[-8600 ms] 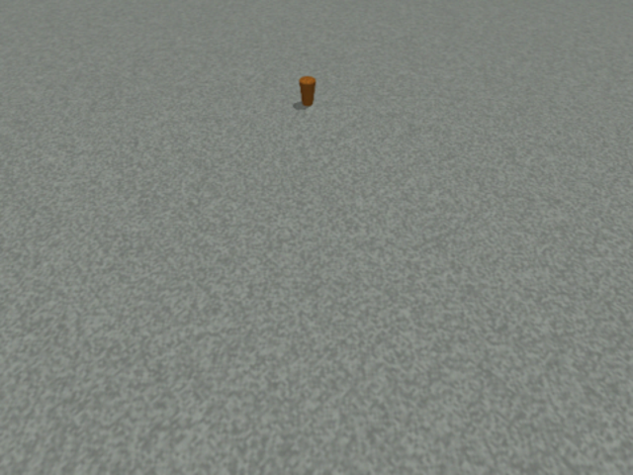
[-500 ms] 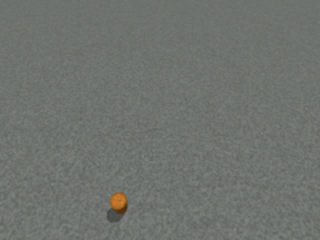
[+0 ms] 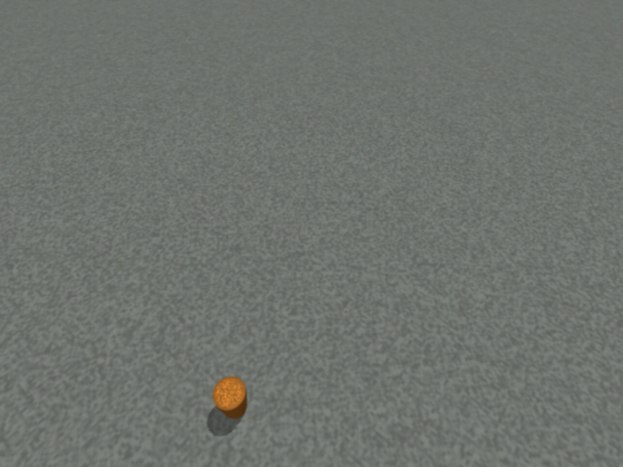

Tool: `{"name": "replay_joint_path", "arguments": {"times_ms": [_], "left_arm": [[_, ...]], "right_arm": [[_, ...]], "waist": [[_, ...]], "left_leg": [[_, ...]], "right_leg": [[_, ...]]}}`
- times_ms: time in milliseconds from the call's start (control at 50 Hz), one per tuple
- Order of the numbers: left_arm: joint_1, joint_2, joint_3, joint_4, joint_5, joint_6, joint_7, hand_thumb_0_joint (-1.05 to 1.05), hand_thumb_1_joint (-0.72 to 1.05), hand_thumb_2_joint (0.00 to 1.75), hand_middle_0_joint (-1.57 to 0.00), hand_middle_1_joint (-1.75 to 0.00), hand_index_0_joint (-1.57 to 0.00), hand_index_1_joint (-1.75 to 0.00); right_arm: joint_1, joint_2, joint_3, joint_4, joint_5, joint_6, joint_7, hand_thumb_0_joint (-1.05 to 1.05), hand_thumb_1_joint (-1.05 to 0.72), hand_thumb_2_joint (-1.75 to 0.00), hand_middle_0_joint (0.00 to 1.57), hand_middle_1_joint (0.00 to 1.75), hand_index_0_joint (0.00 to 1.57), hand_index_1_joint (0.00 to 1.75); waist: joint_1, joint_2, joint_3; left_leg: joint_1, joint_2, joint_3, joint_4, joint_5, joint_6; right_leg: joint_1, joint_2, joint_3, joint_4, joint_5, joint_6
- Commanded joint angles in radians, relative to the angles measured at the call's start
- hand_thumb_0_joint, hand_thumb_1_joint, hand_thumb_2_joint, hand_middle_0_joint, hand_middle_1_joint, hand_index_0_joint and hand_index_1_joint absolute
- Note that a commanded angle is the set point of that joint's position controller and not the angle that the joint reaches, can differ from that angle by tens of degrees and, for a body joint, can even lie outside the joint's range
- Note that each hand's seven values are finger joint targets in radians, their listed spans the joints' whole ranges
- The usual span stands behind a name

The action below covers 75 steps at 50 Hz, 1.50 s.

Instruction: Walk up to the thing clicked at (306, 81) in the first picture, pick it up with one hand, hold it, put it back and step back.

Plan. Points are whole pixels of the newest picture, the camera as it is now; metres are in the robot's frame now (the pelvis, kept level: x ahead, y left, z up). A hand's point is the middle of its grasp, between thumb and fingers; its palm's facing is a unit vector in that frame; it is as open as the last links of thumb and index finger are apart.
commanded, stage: go down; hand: left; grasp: from the side
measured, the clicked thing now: (232, 400) +0.42 +0.23 -0.71
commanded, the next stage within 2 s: none
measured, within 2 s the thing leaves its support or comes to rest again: neither
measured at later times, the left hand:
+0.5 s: hand out of the picture +0.15 +0.27 -0.17, palm faces +0.05 -0.93 -0.36, open 15.4 cm
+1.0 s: hand out of the picture +0.14 +0.28 -0.19, palm faces +0.08 -0.93 -0.35, open 17.4 cm
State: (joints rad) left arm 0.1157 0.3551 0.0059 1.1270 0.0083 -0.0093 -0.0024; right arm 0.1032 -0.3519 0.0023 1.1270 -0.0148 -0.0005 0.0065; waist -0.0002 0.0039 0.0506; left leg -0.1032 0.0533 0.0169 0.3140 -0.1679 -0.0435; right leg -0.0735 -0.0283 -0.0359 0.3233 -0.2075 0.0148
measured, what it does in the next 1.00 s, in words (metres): lowers itself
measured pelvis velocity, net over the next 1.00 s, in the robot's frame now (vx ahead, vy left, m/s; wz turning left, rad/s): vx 0.00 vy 0.02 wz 0.01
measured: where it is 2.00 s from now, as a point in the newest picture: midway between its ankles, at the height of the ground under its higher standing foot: outside the picture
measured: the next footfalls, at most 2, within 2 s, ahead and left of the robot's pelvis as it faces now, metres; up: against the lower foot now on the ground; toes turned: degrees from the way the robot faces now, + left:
none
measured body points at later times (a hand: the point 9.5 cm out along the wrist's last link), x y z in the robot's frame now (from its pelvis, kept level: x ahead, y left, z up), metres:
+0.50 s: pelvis -0.01 +0.01 -0.03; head +0.05 +0.02 +0.41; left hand +0.14 +0.32 -0.15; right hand +0.10 -0.25 -0.15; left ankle +0.00 +0.15 -0.75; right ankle -0.02 -0.13 -0.75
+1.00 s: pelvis +0.00 +0.02 -0.08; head +0.07 +0.03 +0.36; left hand +0.14 +0.33 -0.17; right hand +0.17 -0.23 -0.16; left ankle +0.00 +0.15 -0.75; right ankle -0.02 -0.13 -0.75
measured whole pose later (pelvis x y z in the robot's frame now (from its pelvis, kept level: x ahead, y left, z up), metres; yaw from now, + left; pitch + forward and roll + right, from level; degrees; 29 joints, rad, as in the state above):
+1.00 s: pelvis +0.00 +0.02 -0.08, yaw +1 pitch +15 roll -3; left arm 0.31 0.33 0.21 0.32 0.03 0.33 -0.03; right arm 0.22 -0.22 -0.01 0.55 0.00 -0.15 -0.10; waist -0.04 0.02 -0.12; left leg -0.83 0.06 -0.04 1.08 -0.51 -0.02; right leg -0.76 -0.04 -0.05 1.03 -0.53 0.03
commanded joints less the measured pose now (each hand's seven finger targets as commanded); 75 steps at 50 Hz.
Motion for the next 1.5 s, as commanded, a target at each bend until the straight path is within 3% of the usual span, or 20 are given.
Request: {"name": "replay_joint_path", "arguments": {"times_ms": [0,20,40,60,80,100,180,200,260,340,360,500,560,600,760,940,1180,1220,1340,1480], "left_arm": [[-0.029,0.224,0.04,-0.063,0.0,-0.018,0.01,0.0,0.82,0.82,-0.12,-0.22,-0.12,-0.22],[-0.38,0.025,0.033,-0.414,-0.051,-0.107,0.022,0.0,0.74,0.74,-0.04,-0.14,-0.04,-0.14],[-0.444,0.098,0.062,-0.328,-0.044,-0.09,0.029,0.0,0.66,0.66,-0.01,-0.06,-0.02,-0.06],[-0.273,0.208,0.135,-0.176,-0.016,-0.058,0.032,0.0,0.58,0.58,-0.02,-0.09,-0.03,-0.08],[-0.246,0.221,0.152,-0.114,0.004,-0.043,0.017,0.0,0.5,0.5,-0.01,-0.06,-0.02,-0.05],[-0.32,0.245,0.166,-0.136,0.019,-0.04,0.007,0.0,0.42,0.42,-0.01,-0.11,-0.03,-0.09],[-0.11,0.221,0.236,-0.132,0.079,-0.013,-0.017,0.0,0.12,0.44,-0.03,-0.38,-0.05,-0.35],[-0.106,0.214,0.232,-0.18,0.083,0.001,-0.015,0.0,0.07,0.36,-0.02,-0.3,-0.04,-0.27],[-0.065,0.181,0.232,-0.252,0.077,0.074,-0.003,0.0,-0.07,0.19,-0.02,-0.15,-0.03,-0.13],[-0.098,0.165,0.226,-0.36,0.069,0.138,-0.002,0.0,-0.31,0.27,-0.04,-0.25,-0.05,-0.24],[-0.1,0.163,0.222,-0.382,0.068,0.147,-0.002,0.0,-0.38,0.19,-0.05,-0.17,-0.05,-0.17],[-0.021,0.158,0.24,-0.55,0.06,0.168,-0.011,0.0,-0.59,0.22,-0.07,-0.28,-0.07,-0.28],[-0.004,0.153,0.242,-0.681,0.053,0.181,-0.012,0.0,-0.6,0.17,-0.07,-0.23,-0.07,-0.23],[0.081,0.152,0.252,-0.668,0.054,0.208,-0.009,0.0,-0.61,0.09,-0.07,-0.13,-0.07,-0.13],[0.141,0.164,0.267,-0.892,0.04,0.289,-0.015,0.0,-0.61,0.06,-0.09,-0.11,-0.08,-0.11],[0.228,0.151,0.288,-0.943,0.02,0.311,-0.022,0.0,-0.61,0.08,-0.08,-0.12,-0.08,-0.12],[0.272,0.17,0.353,-0.983,-0.011,0.237,-0.045,0.0,-0.57,0.08,-0.07,-0.08,-0.06,-0.09],[0.21,0.193,0.369,-0.958,-0.012,0.21,-0.051,0.0,-0.57,0.07,-0.07,-0.08,-0.07,-0.08],[-0.037,0.257,0.435,-0.787,-0.054,0.027,-0.117,0.0,-0.53,0.1,-0.07,-0.1,-0.06,-0.1],[-0.208,0.374,0.518,-0.636,-0.095,-0.222,-0.244,0.0,-0.47,0.12,-0.05,-0.13,-0.05,-0.13]], "right_arm": [[-0.04,-0.214,-0.037,-0.054,0.005,-0.024,-0.013,0.0,-0.93,-0.91,0.2,0.3,0.2,0.3],[-0.01,-0.041,-0.005,-0.332,0.074,-0.07,-0.034,0.0,-1.0,-0.93,0.2,0.3,0.2,0.3],[0.049,-0.073,-0.009,-0.279,0.076,-0.067,-0.044,0.0,-1.0,-0.93,0.2,0.3,0.2,0.3],[0.084,-0.111,-0.034,-0.28,0.076,-0.057,-0.054,0.0,-0.99,-0.93,0.2,0.3,0.2,0.3],[0.092,-0.112,-0.047,-0.298,0.068,-0.055,-0.052,0.0,-0.98,-0.92,0.2,0.3,0.2,0.3],[0.098,-0.106,-0.051,-0.327,0.065,-0.058,-0.054,0.0,-0.99,-0.92,0.2,0.3,0.2,0.3],[0.146,-0.092,-0.094,-0.415,0.035,-0.071,-0.044,0.0,-0.98,-0.92,0.2,0.3,0.2,0.3],[0.139,-0.082,-0.092,-0.44,0.036,-0.073,-0.045,0.0,-0.94,-0.91,0.2,0.3,0.2,0.3],[0.125,-0.07,-0.094,-0.49,0.045,-0.077,-0.047,0.0,-0.89,-0.9,0.2,0.3,0.2,0.3],[0.108,-0.062,-0.089,-0.546,0.044,-0.091,-0.043,0.0,-0.89,-0.89,0.2,0.3,0.2,0.3],[0.112,-0.059,-0.087,-0.551,0.044,-0.096,-0.044,0.0,-0.86,-0.89,0.2,0.3,0.2,0.3],[0.143,-0.057,-0.091,-0.579,0.039,-0.142,-0.052,0.0,-0.86,-0.89,0.2,0.3,0.2,0.3],[0.13,-0.051,-0.09,-0.616,0.036,-0.156,-0.058,0.0,-0.85,-0.88,0.2,0.3,0.2,0.3],[0.126,-0.049,-0.088,-0.621,0.035,-0.159,-0.068,0.0,-0.82,-0.88,0.2,0.3,0.2,0.3],[0.125,-0.037,-0.076,-0.667,0.029,-0.179,-0.101,0.0,-0.84,-0.88,0.2,0.3,0.2,0.3],[0.133,-0.027,-0.071,-0.691,0.019,-0.201,-0.12,0.0,-0.85,-0.89,0.2,0.3,0.2,0.3],[0.116,-0.015,-0.073,-0.719,0.014,-0.222,-0.119,0.0,-0.9,-0.9,0.2,0.3,0.2,0.3],[0.117,-0.022,-0.074,-0.704,0.012,-0.228,-0.119,0.0,-0.9,-0.9,0.2,0.3,0.2,0.3],[0.093,-0.044,-0.079,-0.671,0.011,-0.263,-0.107,0.0,-0.95,-0.91,0.2,0.3,0.2,0.3],[0.092,-0.085,-0.084,-0.639,0.013,-0.27,-0.093,0.0,-0.93,-0.91,0.2,0.3,0.2,0.3]], "waist": [[0.001,-0.004,-0.071],[-0.117,0.066,0.02],[-0.083,0.005,-0.024],[-0.055,-0.043,-0.02],[-0.047,-0.05,-0.051],[-0.04,-0.059,-0.082],[0.027,0.016,-0.278],[0.032,0.044,-0.3],[0.015,0.037,-0.259],[-0.008,0.012,-0.237],[-0.012,0.01,-0.22],[-0.03,0.043,-0.278],[-0.024,0.067,-0.325],[-0.026,0.032,-0.314],[-0.029,0.086,-0.363],[-0.043,0.079,-0.361],[-0.026,0.074,-0.407],[-0.042,0.076,-0.38],[-0.053,0.066,-0.358],[-0.019,0.127,-0.566]], "left_leg": [[0.031,0.094,-0.065,-0.033,0.163,0.048],[-0.104,-0.062,0.058,0.029,-0.012,0.046],[-0.095,-0.061,0.05,0.036,-0.027,0.053],[-0.121,-0.054,0.045,0.051,-0.025,0.055],[-0.147,-0.059,0.042,0.093,-0.02,0.056],[-0.168,-0.055,0.034,0.125,0.003,0.059],[-0.206,-0.067,0.027,0.22,0.084,0.042],[-0.202,-0.072,0.029,0.218,0.107,0.039],[-0.222,-0.068,0.023,0.218,0.101,0.038],[-0.277,-0.054,0.019,0.268,0.03,0.04],[-0.298,-0.052,0.017,0.279,0.001,0.041],[-0.368,-0.033,-0.008,0.399,0.0,0.035],[-0.386,-0.03,-0.017,0.441,0.01,0.032],[-0.423,-0.037,-0.01,0.475,0.009,0.037],[-0.46,-0.026,-0.028,0.557,0.059,0.039],[-0.55,-0.022,-0.042,0.624,0.004,0.041],[-0.66,-0.028,-0.037,0.714,-0.053,0.049],[-0.693,-0.025,-0.037,0.734,-0.084,0.05],[-0.885,-0.026,-0.035,0.851,-0.279,0.059],[-0.988,-0.023,-0.061,1.005,-0.315,0.051]], "right_leg": [[-0.025,-0.113,0.082,-0.059,0.168,-0.033],[-0.246,0.014,0.021,-0.006,0.076,-0.022],[-0.187,0.01,0.007,-0.007,0.047,-0.017],[-0.187,0.022,-0.006,0.002,0.024,-0.02],[-0.207,0.021,-0.005,0.033,0.018,-0.022],[-0.225,0.023,-0.006,0.072,0.04,-0.024],[-0.202,0.022,0.001,0.191,0.106,-0.032],[-0.186,0.019,0.002,0.195,0.127,-0.032],[-0.226,0.025,-0.003,0.187,0.107,-0.031],[-0.301,0.032,-0.012,0.234,0.028,-0.028],[-0.33,0.033,-0.012,0.245,0.001,-0.026],[-0.45,0.038,-0.019,0.39,-0.006,-0.025],[-0.47,0.035,-0.022,0.434,0.002,-0.025],[-0.479,0.032,-0.018,0.445,0.006,-0.02],[-0.542,0.027,-0.024,0.528,0.041,-0.021],[-0.622,0.036,-0.031,0.595,-0.014,-0.021],[-0.695,0.032,-0.021,0.666,-0.056,-0.025],[-0.734,0.032,-0.017,0.682,-0.079,-0.024],[-0.942,0.026,0.006,0.806,-0.248,-0.028],[-1.122,0.019,0.021,0.996,-0.292,-0.036]]}}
